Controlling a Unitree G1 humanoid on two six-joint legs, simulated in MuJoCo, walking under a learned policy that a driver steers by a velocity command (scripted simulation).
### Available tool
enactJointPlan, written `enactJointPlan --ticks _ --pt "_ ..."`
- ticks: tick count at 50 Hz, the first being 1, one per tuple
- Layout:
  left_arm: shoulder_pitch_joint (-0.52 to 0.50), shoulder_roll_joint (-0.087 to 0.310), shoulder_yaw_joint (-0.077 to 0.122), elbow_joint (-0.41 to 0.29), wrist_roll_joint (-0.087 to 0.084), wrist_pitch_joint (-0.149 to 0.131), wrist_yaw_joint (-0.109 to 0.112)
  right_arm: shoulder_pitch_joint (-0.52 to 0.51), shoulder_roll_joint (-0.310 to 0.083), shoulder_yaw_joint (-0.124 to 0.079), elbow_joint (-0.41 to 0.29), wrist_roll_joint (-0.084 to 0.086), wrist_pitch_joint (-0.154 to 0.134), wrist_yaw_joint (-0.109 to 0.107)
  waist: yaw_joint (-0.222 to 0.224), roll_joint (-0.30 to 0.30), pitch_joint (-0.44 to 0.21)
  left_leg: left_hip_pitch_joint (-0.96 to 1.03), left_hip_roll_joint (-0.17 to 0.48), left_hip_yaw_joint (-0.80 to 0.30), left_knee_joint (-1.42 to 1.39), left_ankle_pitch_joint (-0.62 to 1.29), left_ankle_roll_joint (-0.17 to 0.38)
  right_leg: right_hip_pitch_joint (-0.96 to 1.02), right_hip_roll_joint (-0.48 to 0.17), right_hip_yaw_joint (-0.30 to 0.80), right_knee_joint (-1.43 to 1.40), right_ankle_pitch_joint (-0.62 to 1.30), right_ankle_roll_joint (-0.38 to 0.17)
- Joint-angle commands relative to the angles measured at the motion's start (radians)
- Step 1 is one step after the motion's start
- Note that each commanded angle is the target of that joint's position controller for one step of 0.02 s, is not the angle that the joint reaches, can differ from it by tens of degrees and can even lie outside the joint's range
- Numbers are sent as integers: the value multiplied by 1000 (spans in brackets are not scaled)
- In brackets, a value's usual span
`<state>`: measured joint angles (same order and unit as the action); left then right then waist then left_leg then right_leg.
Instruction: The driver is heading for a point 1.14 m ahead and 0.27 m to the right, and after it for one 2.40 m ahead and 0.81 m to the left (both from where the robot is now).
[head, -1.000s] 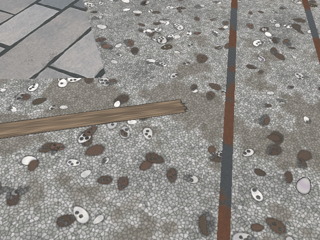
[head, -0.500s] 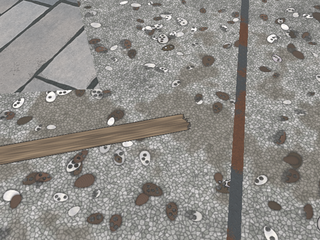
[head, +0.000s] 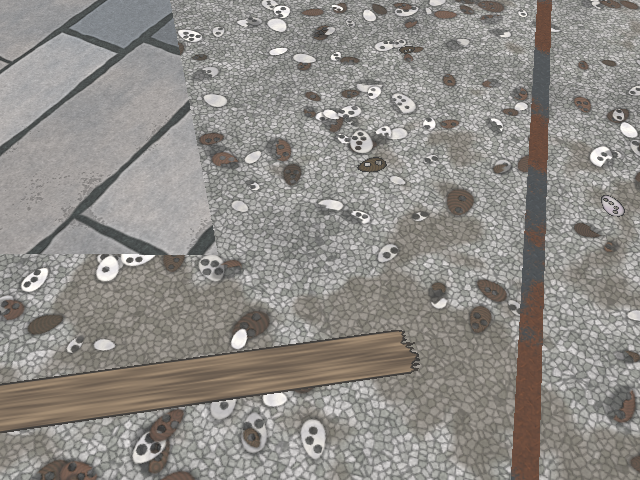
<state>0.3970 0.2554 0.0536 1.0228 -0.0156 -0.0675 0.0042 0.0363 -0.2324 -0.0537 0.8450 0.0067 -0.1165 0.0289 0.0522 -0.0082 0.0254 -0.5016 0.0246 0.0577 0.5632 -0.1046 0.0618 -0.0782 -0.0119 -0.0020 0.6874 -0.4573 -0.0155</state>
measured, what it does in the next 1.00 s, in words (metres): walks ahead, turning right: right foot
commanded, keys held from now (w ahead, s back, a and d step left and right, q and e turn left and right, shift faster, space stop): w+e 0.70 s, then w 0.30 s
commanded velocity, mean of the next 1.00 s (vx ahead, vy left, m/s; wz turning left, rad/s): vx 0.50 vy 0.00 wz -0.42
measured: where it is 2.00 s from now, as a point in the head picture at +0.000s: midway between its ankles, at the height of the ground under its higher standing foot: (468, 252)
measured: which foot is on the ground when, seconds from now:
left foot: down 0.00-0.54, up 0.56-1.00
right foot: up 0.00-0.52, down 0.54-1.00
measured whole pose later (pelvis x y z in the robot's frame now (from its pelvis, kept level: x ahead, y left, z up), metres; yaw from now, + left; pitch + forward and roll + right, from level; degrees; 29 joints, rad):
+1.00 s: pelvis +0.55 -0.12 +0.01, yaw -27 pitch +3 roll -1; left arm 0.35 0.26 0.07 0.83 -0.02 -0.06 0.01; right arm 0.03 -0.26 -0.04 0.77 0.01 -0.12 0.03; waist 0.08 0.04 0.01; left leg -0.55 0.03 -0.01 0.50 0.01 0.02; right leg -0.01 0.09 0.12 0.36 -0.38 -0.07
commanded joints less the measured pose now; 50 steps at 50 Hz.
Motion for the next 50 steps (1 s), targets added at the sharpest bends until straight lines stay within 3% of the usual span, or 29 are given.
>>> enactJointPlan --ticks 1,2,3,5,7,9,12,15,19,21,23,25,26,27,28,29,30,31,32,33,36,39,42,44,47,50 --pt "16 108 11 -77 -38 -50 -7 388 -193 -54 52 -6 -2 -10 -170 196 -313 817 386 -668 -261 -204 206 -669 13 162 674 -72 -44" --pt "-58 127 16 -102 -44 -53 -4 299 -149 -40 32 -4 -3 -12 -144 143 -202 670 355 -505 -276 -161 161 -682 -45 131 658 20 -57" --pt "-91 114 20 -105 -34 -45 4 222 -115 -28 25 -7 -5 -8 -111 76 -126 522 312 -388 -320 -101 135 -636 -87 115 595 106 -53" --pt "-58 78 31 -92 -23 -12 8 165 -75 -19 33 -19 -12 -5 -54 112 -61 366 248 -230 -388 -40 101 -528 -131 120 510 196 -51" --pt "-40 38 30 -89 -25 12 7 180 -88 -25 53 -23 -17 -10 -36 99 -31 320 232 -134 -421 50 108 -522 -133 115 491 240 -46" --pt "-87 40 36 -111 -20 22 8 198 -110 -32 66 -27 -19 -21 -36 75 -3 330 232 -72 -435 119 113 -590 -131 131 443 316 -37" --pt "-165 38 40 -145 -11 19 0 223 -121 -35 76 -29 -13 -38 -49 63 21 376 228 2 -445 165 105 -659 -117 134 297 448 -23" --pt "-262 22 31 -182 -5 14 -19 243 -138 -38 78 -23 -5 -51 -77 53 47 409 222 75 -455 176 87 -650 -108 67 136 543 -23" --pt "-391 3 17 -249 -5 12 -46 323 -155 -45 99 -10 18 -59 -123 34 89 552 263 125 -414 241 83 -707 -99 1 17 508 -44" --pt "-425 4 15 -282 -8 13 -61 333 -167 -51 100 -3 34 -60 -123 43 95 613 281 148 -365 331 77 -706 -83 -38 -14 434 -60" --pt "-405 29 26 -304 -11 14 -71 303 -194 -58 86 4 45 -64 -85 77 56 628 283 181 -267 624 58 -595 -30 -100 -31 341 -93" --pt "-264 91 57 -291 -17 17 -72 270 -228 -66 70 9 59 -69 7 120 -44 613 273 198 -36 913 37 -378 50 -147 -29 253 -139" --pt "-106 151 90 -254 -18 17 -62 243 -231 -64 59 15 62 -69 96 103 -129 527 235 213 178 861 5 -139 89 -137 -116 324 -179" --pt "28 247 124 -224 -12 27 -37 250 -202 -53 34 -1 51 -67 137 -25 -216 264 181 210 500 467 -44 159 -49 108 -158 322 -238" --pt "-30 329 131 -254 -13 20 -32 328 -54 -10 -20 -14 12 -49 4 -255 -312 -171 -61 67 878 -440 -106 464 -302 721 -292 226 -446" --pt "21 246 102 -256 4 12 -36 216 -132 -21 -48 26 -38 -30 73 -128 -384 -279 -40 -155 928 -449 -71 493 -326 821 -404 204 -429" --pt "-7 184 86 -252 9 1 -36 143 -148 -25 -74 54 -54 -23 67 -91 -261 -335 8 -155 882 -376 -40 406 -293 654 -393 273 -377" --pt "-87 145 74 -264 0 -9 -39 139 -140 -24 -67 38 -56 -29 9 10 -159 -293 57 -151 771 -300 -33 234 -243 515 -392 377 -335" --pt "-156 105 61 -282 -2 -12 -38 142 -157 -36 -54 9 -46 -38 -29 24 -122 -216 89 -145 681 -265 -38 102 -203 419 -402 459 -304" --pt "-190 95 55 -299 5 -13 -33 166 -162 -43 -53 1 -30 -38 -60 11 -102 -146 107 -149 638 -241 -47 8 -181 381 -424 504 -299" --pt "-174 137 62 -303 3 -18 -15 158 -129 -40 -70 -17 3 -40 -82 5 -71 -104 105 -117 495 -174 -95 -114 -152 306 -466 601 -301" --pt "-125 146 61 -288 1 -16 2 56 -103 -26 -98 -20 9 -39 -42 -30 -41 -111 87 -90 272 28 -116 -144 -106 214 -476 623 -260" --pt "-77 142 56 -269 -1 -13 4 -41 -83 -13 -118 -10 2 -25 10 -63 -26 -47 45 -68 66 224 -103 -147 -81 175 -472 515 -214" --pt "-45 148 55 -252 -1 -14 1 -90 -95 -12 -135 0 -3 -17 34 -75 -7 -49 35 -72 10 254 -89 -110 -111 207 -466 451 -210" --pt "-7 152 55 -230 -2 -8 3 -136 -122 -15 -163 0 -15 -2 44 -79 12 -115 26 -81 -50 162 -51 28 -172 263 -403 487 -205" --pt "-20 170 59 -226 1 4 11 -64 -150 -25 -156 1 -26 6 -8 -109 -10 -33 -3 -58 -88 43 -4 105 -197 281 -319 687 -175"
